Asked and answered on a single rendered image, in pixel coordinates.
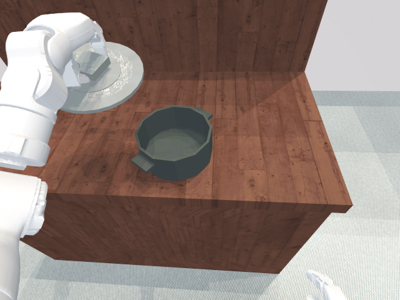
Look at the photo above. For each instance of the lid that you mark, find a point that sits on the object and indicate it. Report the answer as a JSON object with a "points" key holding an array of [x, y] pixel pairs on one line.
{"points": [[120, 80]]}

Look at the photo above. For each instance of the pot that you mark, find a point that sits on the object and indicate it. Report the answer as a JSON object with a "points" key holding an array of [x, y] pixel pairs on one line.
{"points": [[175, 142]]}

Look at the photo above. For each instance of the robot right hand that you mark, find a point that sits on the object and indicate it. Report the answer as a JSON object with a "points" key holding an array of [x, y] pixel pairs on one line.
{"points": [[325, 285]]}

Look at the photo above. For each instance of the left robot forearm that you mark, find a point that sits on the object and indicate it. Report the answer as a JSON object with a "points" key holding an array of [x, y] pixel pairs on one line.
{"points": [[32, 92]]}

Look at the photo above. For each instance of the table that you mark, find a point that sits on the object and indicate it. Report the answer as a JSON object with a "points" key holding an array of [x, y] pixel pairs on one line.
{"points": [[273, 177]]}

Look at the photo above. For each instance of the robot left hand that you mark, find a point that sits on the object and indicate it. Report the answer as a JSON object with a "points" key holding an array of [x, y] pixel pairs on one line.
{"points": [[80, 30]]}

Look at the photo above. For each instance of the knob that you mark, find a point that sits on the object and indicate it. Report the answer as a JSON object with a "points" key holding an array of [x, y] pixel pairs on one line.
{"points": [[92, 64]]}

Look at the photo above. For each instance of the robot left upper arm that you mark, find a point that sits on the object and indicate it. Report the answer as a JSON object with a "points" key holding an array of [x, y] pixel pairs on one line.
{"points": [[22, 205]]}

